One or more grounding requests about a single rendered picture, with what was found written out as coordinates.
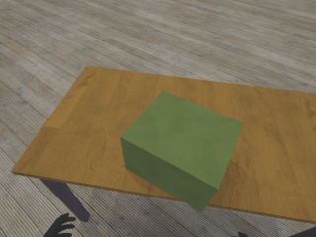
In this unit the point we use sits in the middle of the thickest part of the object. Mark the left robot hand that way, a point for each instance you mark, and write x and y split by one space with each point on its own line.
57 226

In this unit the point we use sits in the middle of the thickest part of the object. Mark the carton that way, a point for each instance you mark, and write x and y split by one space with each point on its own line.
181 147

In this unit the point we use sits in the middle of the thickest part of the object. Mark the table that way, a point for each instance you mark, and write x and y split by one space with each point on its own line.
271 171

